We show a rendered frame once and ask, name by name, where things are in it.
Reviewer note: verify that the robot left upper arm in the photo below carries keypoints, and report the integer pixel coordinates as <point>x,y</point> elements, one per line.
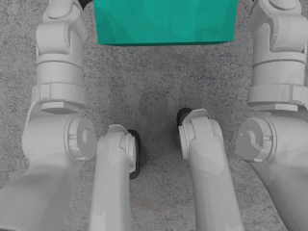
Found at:
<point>56,147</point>

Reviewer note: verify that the robot left hand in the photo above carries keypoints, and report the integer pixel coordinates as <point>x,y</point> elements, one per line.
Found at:
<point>83,3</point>

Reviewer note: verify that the robot left thigh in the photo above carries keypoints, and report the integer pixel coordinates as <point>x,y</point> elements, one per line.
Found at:
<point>110,200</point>

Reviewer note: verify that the carton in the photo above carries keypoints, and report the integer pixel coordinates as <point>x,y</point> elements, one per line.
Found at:
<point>128,23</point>

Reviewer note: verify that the robot right shin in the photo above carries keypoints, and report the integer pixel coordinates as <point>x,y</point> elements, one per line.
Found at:
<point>200,113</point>

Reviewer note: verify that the robot right upper arm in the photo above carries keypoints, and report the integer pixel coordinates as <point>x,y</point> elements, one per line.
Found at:
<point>276,147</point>

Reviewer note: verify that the right robot forearm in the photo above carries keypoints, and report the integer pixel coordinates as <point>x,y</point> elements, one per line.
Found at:
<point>280,40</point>

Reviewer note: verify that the left robot forearm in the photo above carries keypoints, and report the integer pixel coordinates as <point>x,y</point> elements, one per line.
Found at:
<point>59,61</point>

